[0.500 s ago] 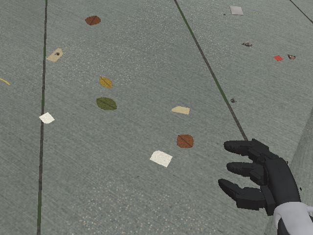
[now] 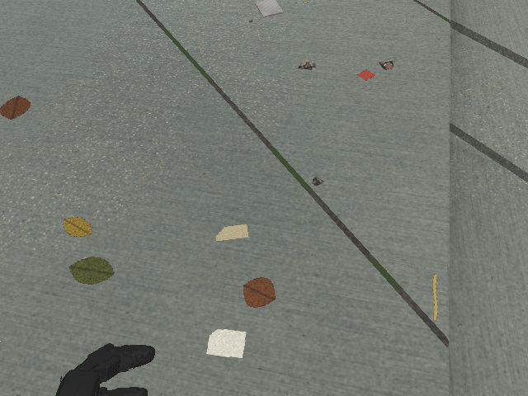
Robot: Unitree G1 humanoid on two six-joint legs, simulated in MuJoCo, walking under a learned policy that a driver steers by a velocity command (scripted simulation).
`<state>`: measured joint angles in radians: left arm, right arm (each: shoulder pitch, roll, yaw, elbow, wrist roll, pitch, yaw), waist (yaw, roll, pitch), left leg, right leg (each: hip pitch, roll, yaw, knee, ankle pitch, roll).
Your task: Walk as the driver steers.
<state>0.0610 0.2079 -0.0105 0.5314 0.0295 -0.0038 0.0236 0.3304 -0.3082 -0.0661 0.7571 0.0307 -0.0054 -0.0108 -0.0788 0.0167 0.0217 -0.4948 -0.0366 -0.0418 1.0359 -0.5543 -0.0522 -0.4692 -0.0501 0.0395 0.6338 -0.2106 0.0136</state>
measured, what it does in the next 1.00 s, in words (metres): steps on the spot, turning left: left foot, then right foot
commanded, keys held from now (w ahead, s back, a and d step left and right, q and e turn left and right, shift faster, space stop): q+shift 0.52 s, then shift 0.48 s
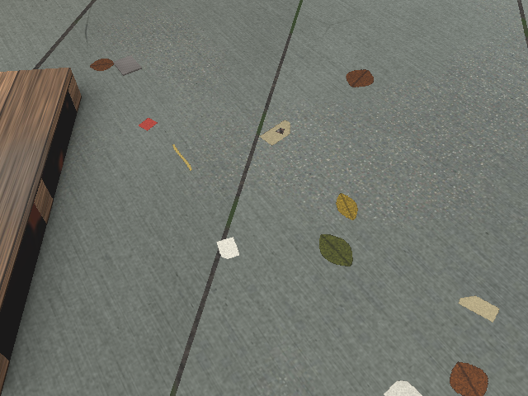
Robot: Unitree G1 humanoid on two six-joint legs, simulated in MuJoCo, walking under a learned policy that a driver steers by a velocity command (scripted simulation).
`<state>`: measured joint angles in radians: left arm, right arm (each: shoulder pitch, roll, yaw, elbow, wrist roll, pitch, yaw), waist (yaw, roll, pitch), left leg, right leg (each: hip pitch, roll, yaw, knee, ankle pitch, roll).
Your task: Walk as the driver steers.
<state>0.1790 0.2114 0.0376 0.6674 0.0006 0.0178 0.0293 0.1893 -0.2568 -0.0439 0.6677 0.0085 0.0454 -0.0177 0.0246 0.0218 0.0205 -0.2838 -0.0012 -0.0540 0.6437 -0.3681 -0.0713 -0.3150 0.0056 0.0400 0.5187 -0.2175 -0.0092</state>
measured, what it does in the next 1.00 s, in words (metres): steps on the spot: left foot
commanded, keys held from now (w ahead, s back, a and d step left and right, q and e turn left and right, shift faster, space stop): shift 0.76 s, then w+shift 0.24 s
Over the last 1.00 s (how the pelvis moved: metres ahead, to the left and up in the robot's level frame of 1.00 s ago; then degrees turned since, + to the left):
0.05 0.04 0.01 38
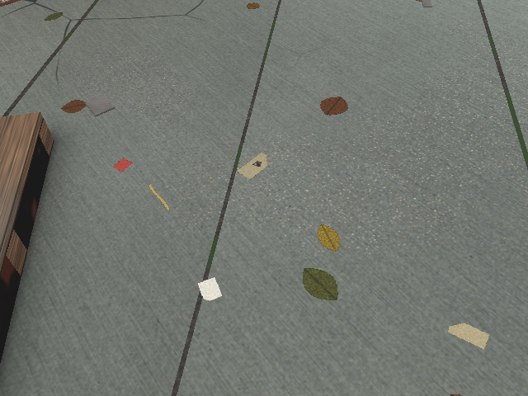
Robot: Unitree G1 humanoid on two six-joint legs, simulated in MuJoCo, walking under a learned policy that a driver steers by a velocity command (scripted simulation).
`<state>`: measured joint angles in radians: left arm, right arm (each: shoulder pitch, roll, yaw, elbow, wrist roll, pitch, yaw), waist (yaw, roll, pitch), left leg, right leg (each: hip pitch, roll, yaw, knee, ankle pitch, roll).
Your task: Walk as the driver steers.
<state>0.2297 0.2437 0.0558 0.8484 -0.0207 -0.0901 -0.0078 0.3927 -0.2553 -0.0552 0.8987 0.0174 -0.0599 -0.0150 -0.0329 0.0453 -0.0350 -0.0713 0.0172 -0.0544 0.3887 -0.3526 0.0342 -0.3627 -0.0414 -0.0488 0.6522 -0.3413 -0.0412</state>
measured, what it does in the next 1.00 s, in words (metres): walks ahead: right foot, then left foot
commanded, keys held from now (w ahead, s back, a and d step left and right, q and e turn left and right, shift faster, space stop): w+shift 0.72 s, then w+e+shift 0.28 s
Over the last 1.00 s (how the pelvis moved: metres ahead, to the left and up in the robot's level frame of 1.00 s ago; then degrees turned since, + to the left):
0.07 -0.01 0.00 0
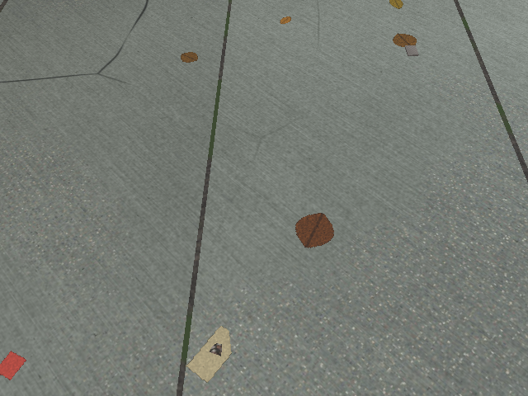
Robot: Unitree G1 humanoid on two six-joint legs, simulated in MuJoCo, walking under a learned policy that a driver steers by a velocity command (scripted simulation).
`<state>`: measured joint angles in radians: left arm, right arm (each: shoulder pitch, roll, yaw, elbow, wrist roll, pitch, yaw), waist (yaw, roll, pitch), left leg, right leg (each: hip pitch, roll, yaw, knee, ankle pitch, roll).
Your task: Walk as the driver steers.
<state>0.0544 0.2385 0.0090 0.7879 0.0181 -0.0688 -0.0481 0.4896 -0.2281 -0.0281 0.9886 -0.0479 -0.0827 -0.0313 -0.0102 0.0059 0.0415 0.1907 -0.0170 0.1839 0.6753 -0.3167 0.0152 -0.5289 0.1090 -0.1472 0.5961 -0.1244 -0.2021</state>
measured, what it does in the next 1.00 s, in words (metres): walks ahead, turning right: left foot, then right foot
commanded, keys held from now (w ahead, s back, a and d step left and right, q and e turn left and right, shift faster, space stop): w+e+shift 0.78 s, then w+q+shift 0.22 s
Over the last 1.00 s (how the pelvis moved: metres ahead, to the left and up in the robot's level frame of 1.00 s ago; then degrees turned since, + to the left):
0.80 -0.01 -0.04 -8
